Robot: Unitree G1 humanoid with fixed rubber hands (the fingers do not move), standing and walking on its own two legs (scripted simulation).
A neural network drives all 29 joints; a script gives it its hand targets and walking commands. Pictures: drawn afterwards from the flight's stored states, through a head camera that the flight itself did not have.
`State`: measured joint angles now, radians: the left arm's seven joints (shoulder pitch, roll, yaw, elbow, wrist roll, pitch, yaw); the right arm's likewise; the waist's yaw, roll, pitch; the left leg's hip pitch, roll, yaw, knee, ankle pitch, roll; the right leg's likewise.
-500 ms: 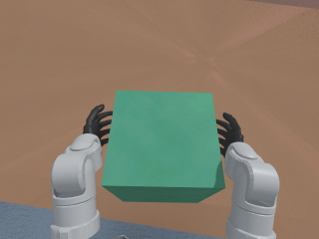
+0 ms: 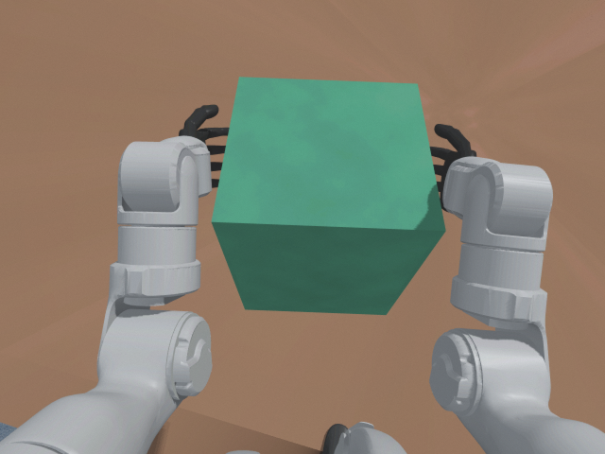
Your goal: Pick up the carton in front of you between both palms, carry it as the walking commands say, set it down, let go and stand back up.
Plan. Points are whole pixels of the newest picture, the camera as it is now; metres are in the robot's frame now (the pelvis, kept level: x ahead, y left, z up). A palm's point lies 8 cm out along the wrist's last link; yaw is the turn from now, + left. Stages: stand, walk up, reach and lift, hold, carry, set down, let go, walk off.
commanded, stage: carry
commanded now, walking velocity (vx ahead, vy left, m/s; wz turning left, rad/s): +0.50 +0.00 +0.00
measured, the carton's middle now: (321, 209) +0.40 +0.01 +0.07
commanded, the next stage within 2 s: none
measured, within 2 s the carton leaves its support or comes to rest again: neither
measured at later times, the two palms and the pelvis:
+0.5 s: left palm out of the picture +0.74 +0.15 +0.19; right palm (441, 16) +0.70 -0.15 +0.18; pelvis +0.33 +0.04 +0.05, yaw -2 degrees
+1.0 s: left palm out of the picture +1.01 +0.19 +0.24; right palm out of the picture +1.04 -0.11 +0.24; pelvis +0.64 +0.00 +0.09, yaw +0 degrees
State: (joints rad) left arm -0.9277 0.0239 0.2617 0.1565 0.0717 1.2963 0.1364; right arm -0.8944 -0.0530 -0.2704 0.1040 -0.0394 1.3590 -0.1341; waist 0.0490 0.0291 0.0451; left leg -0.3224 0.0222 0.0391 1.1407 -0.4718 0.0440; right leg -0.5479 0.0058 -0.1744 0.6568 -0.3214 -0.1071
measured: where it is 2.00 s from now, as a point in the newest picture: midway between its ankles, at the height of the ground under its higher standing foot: (321, 145)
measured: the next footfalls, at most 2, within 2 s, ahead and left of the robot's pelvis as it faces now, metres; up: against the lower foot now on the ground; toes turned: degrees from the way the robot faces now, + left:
left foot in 0.32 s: +0.40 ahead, +0.11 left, +0.03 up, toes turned +4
right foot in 0.72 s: +0.66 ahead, -0.08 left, +0.06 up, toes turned -6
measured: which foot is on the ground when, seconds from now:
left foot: up 0.00-0.30, down 0.32-0.74, up 0.76-1.00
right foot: down 0.00-0.34, up 0.36-0.70, down 0.72-1.00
